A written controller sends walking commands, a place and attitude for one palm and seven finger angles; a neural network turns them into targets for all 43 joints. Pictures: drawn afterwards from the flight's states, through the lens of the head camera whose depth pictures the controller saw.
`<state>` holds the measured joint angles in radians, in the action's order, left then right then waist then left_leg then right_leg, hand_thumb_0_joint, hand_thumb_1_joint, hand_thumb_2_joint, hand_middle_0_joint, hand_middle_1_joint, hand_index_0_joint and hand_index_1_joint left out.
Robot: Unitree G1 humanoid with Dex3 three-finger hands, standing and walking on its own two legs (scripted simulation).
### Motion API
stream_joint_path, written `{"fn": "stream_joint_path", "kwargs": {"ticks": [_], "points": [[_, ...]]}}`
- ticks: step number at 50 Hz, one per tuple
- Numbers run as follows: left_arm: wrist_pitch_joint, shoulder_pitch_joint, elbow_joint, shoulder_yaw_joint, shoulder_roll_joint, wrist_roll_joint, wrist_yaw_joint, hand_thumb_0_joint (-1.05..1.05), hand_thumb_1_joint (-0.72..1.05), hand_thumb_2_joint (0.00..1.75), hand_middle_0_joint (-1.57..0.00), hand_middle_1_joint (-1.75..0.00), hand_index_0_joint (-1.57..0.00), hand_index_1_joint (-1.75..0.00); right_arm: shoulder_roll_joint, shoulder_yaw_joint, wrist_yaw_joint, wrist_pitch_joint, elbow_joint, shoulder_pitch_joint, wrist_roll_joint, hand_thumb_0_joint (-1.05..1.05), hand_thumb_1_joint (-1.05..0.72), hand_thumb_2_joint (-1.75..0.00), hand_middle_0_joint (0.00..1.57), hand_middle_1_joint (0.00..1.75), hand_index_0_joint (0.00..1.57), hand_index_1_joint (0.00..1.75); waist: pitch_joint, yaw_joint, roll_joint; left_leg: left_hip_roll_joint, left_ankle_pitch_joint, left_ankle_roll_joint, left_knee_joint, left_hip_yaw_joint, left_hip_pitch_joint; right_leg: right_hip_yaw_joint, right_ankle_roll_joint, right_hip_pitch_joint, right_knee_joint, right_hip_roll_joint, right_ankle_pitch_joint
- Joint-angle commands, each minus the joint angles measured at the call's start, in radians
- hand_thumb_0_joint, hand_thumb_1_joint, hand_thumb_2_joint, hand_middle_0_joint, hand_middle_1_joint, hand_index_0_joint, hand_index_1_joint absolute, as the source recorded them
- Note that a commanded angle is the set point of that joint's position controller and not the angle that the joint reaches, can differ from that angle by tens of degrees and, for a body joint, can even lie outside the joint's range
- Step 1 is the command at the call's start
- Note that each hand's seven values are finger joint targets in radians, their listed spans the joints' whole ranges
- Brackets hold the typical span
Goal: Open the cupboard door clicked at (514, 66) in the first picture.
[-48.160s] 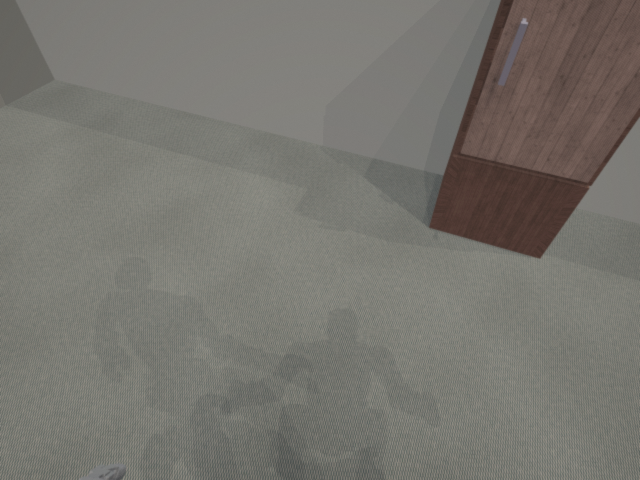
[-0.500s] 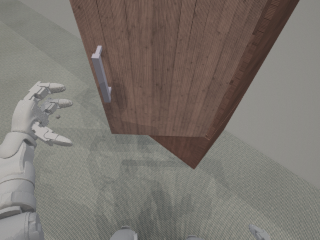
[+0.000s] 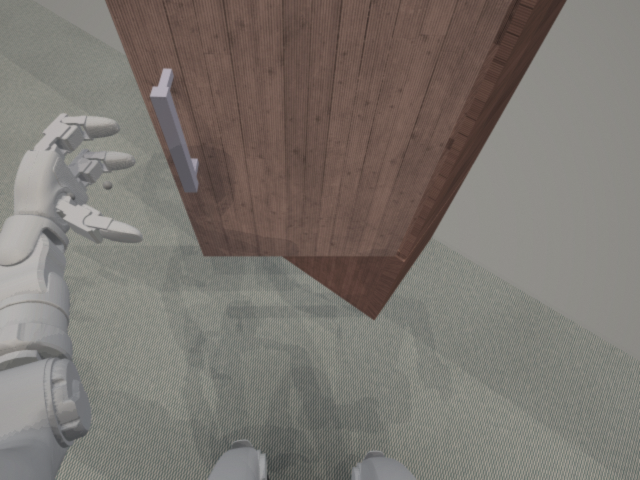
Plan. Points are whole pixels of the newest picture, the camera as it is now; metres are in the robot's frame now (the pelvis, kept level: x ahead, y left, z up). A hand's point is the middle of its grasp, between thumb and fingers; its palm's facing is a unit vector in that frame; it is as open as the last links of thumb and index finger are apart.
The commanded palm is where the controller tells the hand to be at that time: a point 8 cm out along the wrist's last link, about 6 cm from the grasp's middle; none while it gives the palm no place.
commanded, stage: move the hooked fingers beside the handle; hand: left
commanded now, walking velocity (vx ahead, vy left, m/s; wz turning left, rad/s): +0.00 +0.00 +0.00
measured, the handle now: (180, 136) +0.54 +0.18 +0.08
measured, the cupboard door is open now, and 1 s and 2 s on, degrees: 38 38 38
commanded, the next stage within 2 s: slide the fingers in behind the handle in 1.08 s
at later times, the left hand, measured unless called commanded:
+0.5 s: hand (129, 159) +0.49 +0.24 +0.09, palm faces +0.00 -1.00 -0.01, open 14.0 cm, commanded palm +0.46 +0.28 +0.08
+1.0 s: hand (127, 163) +0.49 +0.24 +0.08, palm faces +0.01 -1.00 -0.01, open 14.0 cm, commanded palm +0.46 +0.28 +0.08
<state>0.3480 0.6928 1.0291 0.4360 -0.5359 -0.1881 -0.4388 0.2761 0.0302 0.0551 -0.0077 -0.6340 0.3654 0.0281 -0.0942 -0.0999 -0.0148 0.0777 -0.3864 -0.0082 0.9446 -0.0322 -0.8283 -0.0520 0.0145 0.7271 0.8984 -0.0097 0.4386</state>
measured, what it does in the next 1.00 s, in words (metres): stands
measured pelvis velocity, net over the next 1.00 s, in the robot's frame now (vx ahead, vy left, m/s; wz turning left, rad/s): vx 0.01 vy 0.00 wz -0.01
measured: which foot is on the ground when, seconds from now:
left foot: down 0.00-1.00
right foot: down 0.00-1.00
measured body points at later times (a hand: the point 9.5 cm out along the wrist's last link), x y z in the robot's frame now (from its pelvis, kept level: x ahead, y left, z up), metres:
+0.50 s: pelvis +0.00 +0.00 -0.01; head +0.11 +0.01 +0.43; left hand +0.48 +0.29 +0.09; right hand +0.00 -0.27 -0.11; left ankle +0.04 +0.11 -0.68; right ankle +0.00 -0.13 -0.68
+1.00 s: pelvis +0.01 +0.00 -0.01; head +0.12 +0.02 +0.43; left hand +0.48 +0.29 +0.09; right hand +0.04 -0.27 -0.11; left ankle +0.04 +0.11 -0.68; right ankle +0.00 -0.13 -0.68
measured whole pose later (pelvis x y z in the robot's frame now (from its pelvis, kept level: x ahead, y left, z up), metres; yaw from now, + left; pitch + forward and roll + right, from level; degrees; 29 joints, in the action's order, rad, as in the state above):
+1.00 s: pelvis +0.01 +0.00 -0.01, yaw -1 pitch +19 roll -3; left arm 0.35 0.84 1.15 0.45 -0.59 -0.13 -0.39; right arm 0.27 0.04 0.04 0.06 -0.61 0.35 0.02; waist -0.10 -0.14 -0.01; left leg 0.09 -0.42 -0.01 1.00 -0.02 -0.91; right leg -0.05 0.01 0.80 0.94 0.00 0.46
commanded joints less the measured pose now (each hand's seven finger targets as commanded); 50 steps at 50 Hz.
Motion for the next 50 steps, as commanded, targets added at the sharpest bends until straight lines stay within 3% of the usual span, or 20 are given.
{"fn": "stream_joint_path", "kwargs": {"ticks": [1, 3, 4, 7, 8, 14, 15, 16, 18, 21, 24, 26, 29, 32, 38, 40, 43, 46, 49, 50], "points": [[0.053, 0.445, -0.162, 0.018, -0.267, -0.012, 0.017, 0.0, -0.5, 0.3, -0.3, -1.2, -0.3, -1.2, 0.178, -0.07, 0.011, -0.012, 0.073, 0.099, 0.0, 0.0, -0.9, -0.9, 0.2, 0.3, 0.2, 0.3, -0.353, -0.02, -0.099, -0.042, 0.247, -0.02, -0.099, 0.064, 0.366, 0.007, -0.029, 0.007, -0.109, 0.054, -0.238], [0.056, 0.48, -0.144, 0.048, -0.317, -0.001, 0.028, 0.0, -0.5, 0.3, -0.3, -1.2, -0.3, -1.2, 0.185, -0.068, 0.013, -0.006, 0.071, 0.111, -0.003, 0.0, -0.9, -0.9, 0.2, 0.3, 0.2, 0.3, -0.378, -0.023, -0.083, -0.042, 0.242, -0.024, -0.091, 0.063, 0.35, 0.012, -0.028, -0.002, -0.101, 0.056, -0.239], [0.053, 0.493, -0.122, 0.027, -0.296, 0.003, 0.031, 0.0, -0.5, 0.3, -0.3, -1.2, -0.3, -1.2, 0.181, -0.064, 0.012, -0.003, 0.072, 0.112, -0.002, 0.0, -0.9, -0.9, 0.2, 0.3, 0.2, 0.3, -0.363, -0.032, -0.072, -0.044, 0.223, -0.025, -0.09, 0.062, 0.334, 0.012, -0.026, 0.003, -0.104, 0.056, -0.225], [0.073, 0.526, -0.138, 0.077, -0.369, 0.018, 0.044, 0.0, -0.5, 0.3, -0.3, -1.2, -0.3, -1.2, 0.185, -0.066, 0.01, 0.002, 0.071, 0.13, -0.01, 0.0, -0.9, -0.9, 0.2, 0.3, 0.2, 0.3, -0.426, -0.019, -0.119, -0.043, 0.269, -0.023, -0.07, 0.066, 0.354, 0.015, -0.033, -0.006, -0.081, 0.059, -0.253], [0.075, 0.543, -0.133, 0.055, -0.348, 0.022, 0.041, 0.0, -0.5, 0.3, -0.3, -1.2, -0.3, -1.2, 0.182, -0.064, 0.008, 0.004, 0.068, 0.132, -0.009, 0.0, -0.9, -0.9, 0.2, 0.3, 0.2, 0.3, -0.444, -0.032, -0.12, -0.042, 0.279, -0.024, -0.066, 0.063, 0.365, 0.018, -0.027, -0.006, -0.082, 0.06, -0.269], [0.048, 0.608, -0.039, 0.028, -0.347, 0.04, 0.041, 0.0, -0.5, 0.3, -0.3, -1.2, -0.3, -1.2, 0.19, -0.06, 0.006, 0.022, 0.058, 0.156, -0.01, 0.0, -0.9, -0.9, 0.2, 0.3, 0.2, 0.3, -0.389, -0.065, -0.109, -0.038, 0.233, -0.026, -0.054, 0.064, 0.309, 0.018, -0.023, 0.046, -0.087, 0.062, -0.229], [0.047, 0.601, -0.037, 0.048, -0.371, 0.044, 0.042, 0.0, -0.5, 0.3, -0.3, -1.2, -0.3, -1.2, 0.193, -0.062, 0.007, 0.024, 0.06, 0.164, -0.011, 0.0, -0.9, -0.9, 0.2, 0.3, 0.2, 0.3, -0.399, -0.055, -0.111, -0.037, 0.236, -0.024, -0.055, 0.067, 0.31, 0.017, -0.025, 0.043, -0.083, 0.062, -0.227], [0.05, 0.58, -0.055, 0.038, -0.353, 0.042, 0.043, 0.0, -0.5, 0.3, -0.3, -1.2, -0.3, -1.2, 0.19, -0.063, 0.004, 0.026, 0.064, 0.164, -0.012, 0.0, -0.9, -0.9, 0.2, 0.3, 0.2, 0.3, -0.426, -0.048, -0.132, -0.038, 0.262, -0.023, -0.055, 0.066, 0.335, 0.016, -0.027, 0.036, -0.081, 0.062, -0.245], [0.065, 0.522, -0.108, 0.092, -0.392, 0.035, 0.041, 0.0, -0.5, 0.3, -0.3, -1.2, -0.3, -1.2, 0.189, -0.067, -0.003, 0.031, 0.079, 0.172, -0.018, 0.0, -0.9, -0.9, 0.2, 0.3, 0.2, 0.3, -0.532, -0.01, -0.154, -0.04, 0.353, -0.02, -0.045, 0.06, 0.383, 0.016, -0.03, -0.022, -0.063, 0.067, -0.322], [0.053, 0.485, -0.086, 0.091, -0.383, 0.03, 0.038, 0.0, -0.5, 0.3, -0.3, -1.2, -0.3, -1.2, 0.183, -0.068, -0.005, 0.045, 0.086, 0.167, -0.012, 0.0, -0.9, -0.9, 0.2, 0.3, 0.2, 0.3, -0.46, -0.017, -0.096, -0.042, 0.322, -0.026, -0.049, 0.044, 0.314, 0.019, -0.022, -0.047, -0.074, 0.067, -0.336], [0.051, 0.454, -0.108, 0.106, -0.399, 0.026, 0.033, 0.0, -0.5, 0.3, -0.3, -1.2, -0.3, -1.2, 0.185, -0.068, -0.006, 0.055, 0.098, 0.163, -0.011, 0.0, -0.9, -0.9, 0.2, 0.3, 0.2, 0.3, -0.441, -0.01, -0.1, -0.044, 0.31, -0.03, -0.055, 0.034, 0.297, 0.023, -0.021, -0.062, -0.079, 0.07, -0.344], [0.06, 0.471, -0.139, 0.084, -0.37, 0.024, 0.034, 0.0, -0.5, 0.3, -0.3, -1.2, -0.3, -1.2, 0.181, -0.07, -0.005, 0.057, 0.099, 0.16, -0.008, 0.0, -0.9, -0.9, 0.2, 0.3, 0.2, 0.3, -0.432, -0.022, -0.097, -0.044, 0.306, -0.031, -0.059, 0.037, 0.313, 0.021, -0.021, -0.049, -0.085, 0.072, -0.334], [0.081, 0.512, -0.173, 0.049, -0.324, 0.016, 0.034, 0.0, -0.5, 0.3, -0.3, -1.2, -0.3, -1.2, 0.177, -0.072, -0.003, 0.055, 0.084, 0.158, -0.008, 0.0, -0.9, -0.9, 0.2, 0.3, 0.2, 0.3, -0.444, -0.036, -0.158, -0.039, 0.33, -0.024, -0.055, 0.05, 0.387, 0.014, -0.028, 0.003, -0.084, 0.074, -0.318], [0.082, 0.541, -0.161, 0.026, -0.292, 0.009, 0.038, 0.0, -0.5, 0.3, -0.3, -1.2, -0.3, -1.2, 0.177, -0.072, -0.001, 0.05, 0.07, 0.158, -0.008, 0.0, -0.9, -0.9, 0.2, 0.3, 0.2, 0.3, -0.416, -0.051, -0.135, -0.038, 0.321, -0.026, -0.054, 0.06, 0.394, 0.007, -0.03, 0.028, -0.087, 0.076, -0.298], [0.063, 0.521, -0.102, 0.049, -0.335, 0.028, 0.047, 0.0, -0.5, 0.3, -0.3, -1.2, -0.3, -1.2, 0.182, -0.066, -0.001, 0.053, 0.071, 0.15, -0.01, 0.0, -0.9, -0.9, 0.2, 0.3, 0.2, 0.3, -0.411, -0.036, -0.133, -0.04, 0.321, -0.022, -0.054, 0.064, 0.371, 0.006, -0.031, 0.021, -0.078, 0.07, -0.302], [0.064, 0.551, -0.105, 0.024, -0.313, 0.03, 0.048, 0.0, -0.5, 0.3, -0.3, -1.2, -0.3, -1.2, 0.179, -0.064, -0.001, 0.053, 0.073, 0.142, -0.009, 0.0, -0.9, -0.9, 0.2, 0.3, 0.2, 0.3, -0.396, -0.048, -0.136, -0.039, 0.299, -0.021, -0.053, 0.064, 0.364, 0.008, -0.029, 0.04, -0.081, 0.068, -0.281], [0.073, 0.569, -0.11, 0.034, -0.324, 0.027, 0.052, 0.0, -0.5, 0.3, -0.3, -1.2, -0.3, -1.2, 0.181, -0.063, -0.002, 0.05, 0.077, 0.14, -0.011, 0.0, -0.9, -0.9, 0.2, 0.3, 0.2, 0.3, -0.429, -0.045, -0.142, -0.04, 0.307, -0.021, -0.045, 0.065, 0.372, 0.01, -0.03, 0.03, -0.073, 0.069, -0.288], [0.064, 0.556, -0.078, 0.048, -0.351, 0.035, 0.054, 0.0, -0.5, 0.3, -0.3, -1.2, -0.3, -1.2, 0.184, -0.061, 0.0, 0.052, 0.078, 0.142, -0.01, 0.0, -0.9, -0.9, 0.2, 0.3, 0.2, 0.3, -0.419, -0.047, -0.119, -0.04, 0.286, -0.023, -0.041, 0.06, 0.337, 0.013, -0.026, 0.022, -0.073, 0.067, -0.282], [0.073, 0.548, -0.119, 0.056, -0.356, 0.034, 0.049, 0.0, -0.5, 0.3, -0.3, -1.2, -0.3, -1.2, 0.183, -0.063, -0.002, 0.052, 0.083, 0.147, -0.012, 0.0, -0.9, -0.9, 0.2, 0.3, 0.2, 0.3, -0.478, -0.032, -0.148, -0.038, 0.352, -0.019, -0.036, 0.066, 0.387, 0.008, -0.03, 0.014, -0.06, 0.069, -0.322], [0.076, 0.544, -0.142, 0.033, -0.324, 0.03, 0.045, 0.0, -0.5, 0.3, -0.3, -1.2, -0.3, -1.2, 0.178, -0.065, -0.004, 0.052, 0.085, 0.143, -0.012, 0.0, -0.9, -0.9, 0.2, 0.3, 0.2, 0.3, -0.487, -0.033, -0.17, -0.038, 0.369, -0.018, -0.035, 0.063, 0.408, 0.01, -0.03, 0.015, -0.063, 0.07, -0.334]]}}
